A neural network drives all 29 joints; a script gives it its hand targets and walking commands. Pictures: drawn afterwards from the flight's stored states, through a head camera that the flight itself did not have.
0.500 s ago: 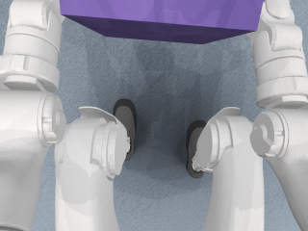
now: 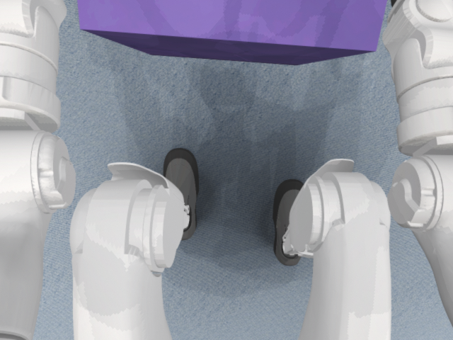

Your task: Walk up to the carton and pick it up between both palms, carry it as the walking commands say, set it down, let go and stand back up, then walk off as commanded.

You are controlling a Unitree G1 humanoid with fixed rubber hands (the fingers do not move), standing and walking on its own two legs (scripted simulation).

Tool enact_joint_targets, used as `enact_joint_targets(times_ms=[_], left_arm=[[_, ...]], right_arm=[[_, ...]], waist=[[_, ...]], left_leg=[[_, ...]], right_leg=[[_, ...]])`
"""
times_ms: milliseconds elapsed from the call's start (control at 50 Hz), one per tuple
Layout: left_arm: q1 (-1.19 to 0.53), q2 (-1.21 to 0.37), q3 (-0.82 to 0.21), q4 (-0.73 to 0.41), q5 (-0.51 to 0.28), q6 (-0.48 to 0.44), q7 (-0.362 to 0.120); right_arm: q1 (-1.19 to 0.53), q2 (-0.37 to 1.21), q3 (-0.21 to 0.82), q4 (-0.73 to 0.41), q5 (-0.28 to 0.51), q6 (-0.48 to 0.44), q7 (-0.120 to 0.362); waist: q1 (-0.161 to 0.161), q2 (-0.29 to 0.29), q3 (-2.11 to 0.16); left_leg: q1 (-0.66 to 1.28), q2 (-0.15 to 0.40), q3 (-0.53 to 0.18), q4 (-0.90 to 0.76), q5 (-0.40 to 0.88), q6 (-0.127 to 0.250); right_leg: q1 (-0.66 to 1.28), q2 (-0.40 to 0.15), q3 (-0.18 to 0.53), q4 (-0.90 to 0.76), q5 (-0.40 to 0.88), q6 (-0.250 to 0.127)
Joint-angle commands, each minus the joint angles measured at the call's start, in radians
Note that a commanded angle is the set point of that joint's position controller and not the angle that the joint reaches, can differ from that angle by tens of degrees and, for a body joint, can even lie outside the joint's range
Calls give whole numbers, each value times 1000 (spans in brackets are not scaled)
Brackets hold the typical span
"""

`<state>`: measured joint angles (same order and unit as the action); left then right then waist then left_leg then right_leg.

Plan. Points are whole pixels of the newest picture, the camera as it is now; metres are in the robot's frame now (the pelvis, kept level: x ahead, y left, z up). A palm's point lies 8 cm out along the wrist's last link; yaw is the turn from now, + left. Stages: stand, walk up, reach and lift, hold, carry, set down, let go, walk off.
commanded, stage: set down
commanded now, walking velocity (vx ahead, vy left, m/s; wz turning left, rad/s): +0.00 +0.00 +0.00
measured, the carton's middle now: out of the picture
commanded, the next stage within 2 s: let go in 1.20 s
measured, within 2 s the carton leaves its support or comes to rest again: neither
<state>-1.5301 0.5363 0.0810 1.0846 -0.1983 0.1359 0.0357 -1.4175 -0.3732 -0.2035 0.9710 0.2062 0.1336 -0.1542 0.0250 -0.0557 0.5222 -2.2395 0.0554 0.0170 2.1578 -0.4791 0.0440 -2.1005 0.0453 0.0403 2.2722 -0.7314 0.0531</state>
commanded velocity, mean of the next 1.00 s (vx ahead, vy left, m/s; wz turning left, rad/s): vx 0.00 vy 0.00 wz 0.00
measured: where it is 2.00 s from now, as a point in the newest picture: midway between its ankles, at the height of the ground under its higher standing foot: (236, 222)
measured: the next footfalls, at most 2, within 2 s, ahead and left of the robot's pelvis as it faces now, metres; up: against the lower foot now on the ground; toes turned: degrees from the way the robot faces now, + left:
none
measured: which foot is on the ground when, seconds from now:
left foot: down 0.00-1.00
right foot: down 0.00-1.00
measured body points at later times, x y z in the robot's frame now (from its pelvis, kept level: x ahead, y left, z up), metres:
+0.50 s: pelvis +0.00 +0.00 +0.07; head +0.37 +0.03 +0.31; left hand +0.58 +0.27 -0.04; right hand +0.58 -0.18 -0.05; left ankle +0.14 +0.11 -0.34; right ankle +0.08 -0.13 -0.34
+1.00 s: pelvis -0.01 +0.00 +0.21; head +0.36 +0.02 +0.45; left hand +0.59 +0.28 +0.12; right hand +0.58 -0.20 +0.10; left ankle +0.14 +0.12 -0.34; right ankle +0.08 -0.13 -0.34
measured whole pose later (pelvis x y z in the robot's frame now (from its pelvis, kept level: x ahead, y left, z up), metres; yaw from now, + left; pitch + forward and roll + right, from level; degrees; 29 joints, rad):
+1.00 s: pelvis -0.01 +0.00 +0.21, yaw -1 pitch +29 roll -2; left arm -1.53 0.69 0.14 0.79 -0.25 0.46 -0.06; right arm -1.41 -0.43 -0.22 0.62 0.23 0.49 -0.15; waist 0.01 -0.05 0.52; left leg -1.60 0.06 0.02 1.46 -0.36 0.03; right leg -1.51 0.05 0.03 1.53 -0.52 0.04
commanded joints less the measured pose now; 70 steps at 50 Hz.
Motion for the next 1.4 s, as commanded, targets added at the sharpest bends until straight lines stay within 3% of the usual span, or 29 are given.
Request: enact_joint_targets(times_ms=[0,60,100,140,160,180,200,260,280,340,360,380,400,500,540,560,640,720,740,780,880,960,1080,1100,1120,1160,1180,1280,1380], left_arm=[[-445,245,12,-305,-94,-13,4],[-457,293,2,-443,-111,24,14],[-454,301,13,-457,-100,56,10],[-430,325,19,-412,-84,93,8],[-411,299,11,-439,-99,110,3],[-415,318,31,-415,-72,117,2],[-416,318,26,-440,-74,126,-1],[-376,328,36,-487,-77,154,-8],[-373,320,21,-496,-86,162,-8],[-359,364,55,-523,-57,176,-13],[-354,376,78,-480,-49,182,-16],[-346,352,64,-431,-48,191,-19],[-328,350,54,-412,-42,193,-27],[-342,333,40,-531,-65,213,-44],[-358,380,79,-574,-53,224,-47],[-349,366,78,-524,-60,234,-47],[-348,397,92,-573,-48,263,-58],[-355,429,120,-646,-42,274,-54],[-368,418,110,-622,-40,283,-58],[-357,433,142,-593,-29,285,-67],[-328,407,94,-519,-49,296,-98],[-355,420,103,-544,-24,284,-107],[-312,395,126,-387,30,263,-125],[-273,357,108,-302,34,259,-129],[-285,365,130,-313,59,245,-135],[-212,300,122,-198,80,240,-152],[-173,317,163,-200,101,230,-158],[-26,268,143,-289,117,203,-171],[250,242,71,-723,79,205,-88]], right_arm=[[-405,-253,-20,-381,33,-17,-16],[-383,-231,-2,-504,73,27,-30],[-337,-249,-40,-461,55,65,-35],[-302,-230,-17,-422,61,107,-38],[-311,-234,-38,-471,43,117,-40],[-300,-238,-45,-436,36,127,-41],[-306,-251,-60,-476,21,133,-40],[-307,-230,-38,-573,58,160,-34],[-310,-249,-47,-588,40,165,-36],[-272,-239,-49,-579,30,191,-28],[-267,-239,-52,-560,19,198,-26],[-242,-242,-71,-485,7,205,-23],[-247,-212,-38,-465,14,215,-17],[-276,-251,-57,-583,17,229,-4],[-295,-272,-68,-651,18,242,-7],[-251,-296,-92,-572,-9,248,-6],[-291,-276,-64,-640,28,286,4],[-293,-326,-83,-694,13,294,11],[-288,-309,-79,-657,15,305,13],[-277,-296,-64,-641,19,314,17],[-294,-286,-37,-634,16,322,24],[-278,-287,-63,-622,6,317,20],[-228,-244,-71,-433,-22,296,40],[-182,-217,-63,-345,-38,287,48],[-182,-209,-64,-334,-45,278,55],[-139,-165,-64,-262,-62,266,69],[-114,-161,-70,-274,-67,257,77],[6,-154,-56,-418,-95,224,86],[355,-283,-42,-745,-126,217,96]], waist=[[-110,79,-1747],[-109,89,-1954],[-126,117,-1947],[-111,139,-1918],[-136,119,-1938],[-117,133,-1891],[-135,136,-1906],[-105,142,-2005],[-128,136,-2016],[-107,163,-2023],[-98,155,-1988],[-119,154,-1946],[-95,157,-1905],[-115,179,-2056],[-100,173,-2150],[-141,171,-2101],[-85,194,-2190],[-90,162,-2272],[-94,194,-2212],[-61,184,-2209],[-85,129,-2170],[-75,173,-2183],[-53,181,-2032],[-81,174,-1924],[-54,183,-1917],[-71,187,-1863],[-45,162,-1886],[-42,161,-2024],[-31,198,-2401]], left_leg=[[1115,-59,-56,-47,457,-29],[1270,-71,-46,-83,501,-20],[1278,-75,-32,-102,466,-25],[1264,-72,-17,-133,393,-27],[1268,-76,-30,-155,400,-26],[1257,-75,-23,-167,381,-29],[1268,-76,-31,-184,389,-34],[1342,-89,-27,-229,433,-27],[1370,-87,-37,-233,465,-26],[1421,-89,-46,-281,480,-25],[1405,-87,-47,-294,486,-27],[1401,-87,-55,-316,454,-27],[1379,-88,-53,-331,436,-30],[1534,-96,-76,-414,554,-29],[1610,-100,-77,-426,607,-26],[1610,-89,-96,-439,601,-29],[1748,-99,-89,-521,635,-36],[1828,-98,-98,-580,673,-33],[1829,-90,-107,-604,670,-35],[1854,-98,-94,-632,681,-32],[1826,-97,-90,-759,618,-33],[1964,-96,-104,-835,705,-34],[2004,-86,-113,-958,690,-40],[1969,-78,-116,-983,651,-43],[1990,-78,-114,-997,657,-45],[1999,-82,-111,-1025,666,-53],[2006,-91,-100,-1021,691,-49],[2103,-91,-87,-1040,759,-43],[2449,-109,-87,-1054,951,-55]], right_leg=[[429,14,-137,-262,444,-29],[511,23,-162,-289,474,-31],[498,22,-168,-306,426,-45],[511,18,-160,-340,361,-54],[551,19,-170,-348,381,-51],[510,17,-163,-356,350,-52],[513,20,-172,-362,356,-50],[567,29,-174,-404,391,-52],[552,31,-183,-410,410,-54],[541,40,-177,-444,396,-58],[519,41,-172,-464,381,-54],[500,39,-176,-479,356,-56],[498,38,-167,-498,341,-64],[571,54,-174,-573,411,-65],[602,57,-171,-602,431,-62],[561,54,-174,-616,407,-64],[645,63,-170,-707,415,-66],[720,62,-170,-769,453,-56],[671,59,-163,-793,424,-60],[723,56,-146,-840,450,-58],[883,51,-135,-954,486,-45],[886,52,-120,-1046,520,-38],[882,48,-109,-1166,527,-27],[847,46,-113,-1193,501,-23],[856,45,-107,-1213,502,-22],[845,47,-119,-1256,501,-18],[879,48,-114,-1257,537,-12],[1002,50,-109,-1296,585,-10],[1236,90,-113,-1297,677,-20]])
